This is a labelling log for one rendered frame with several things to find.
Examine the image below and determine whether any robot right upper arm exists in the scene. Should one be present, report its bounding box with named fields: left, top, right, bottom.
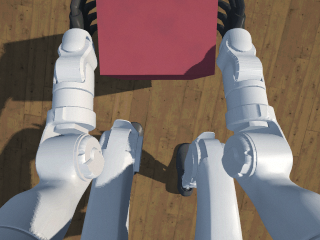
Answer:
left=221, top=132, right=320, bottom=240

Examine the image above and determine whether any robot left foot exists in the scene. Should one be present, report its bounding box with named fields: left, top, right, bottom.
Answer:
left=131, top=122, right=144, bottom=175

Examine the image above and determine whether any right robot forearm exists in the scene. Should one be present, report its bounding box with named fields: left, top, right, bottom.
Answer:
left=216, top=28, right=293, bottom=163

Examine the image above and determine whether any left robot hand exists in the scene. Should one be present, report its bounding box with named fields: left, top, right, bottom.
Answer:
left=69, top=0, right=98, bottom=37

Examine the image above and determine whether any left robot forearm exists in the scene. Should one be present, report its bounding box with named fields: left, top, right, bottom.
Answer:
left=35, top=28, right=98, bottom=173

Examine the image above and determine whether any robot left upper arm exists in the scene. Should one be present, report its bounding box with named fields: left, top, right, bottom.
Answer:
left=0, top=133, right=105, bottom=240

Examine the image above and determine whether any right robot hand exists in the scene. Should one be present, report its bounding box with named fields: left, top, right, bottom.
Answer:
left=217, top=0, right=246, bottom=39

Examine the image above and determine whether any robot right shin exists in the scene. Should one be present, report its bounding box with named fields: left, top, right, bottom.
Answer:
left=182, top=131, right=225, bottom=188

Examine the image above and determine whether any carton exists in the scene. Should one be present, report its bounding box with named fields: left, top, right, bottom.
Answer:
left=96, top=0, right=218, bottom=80

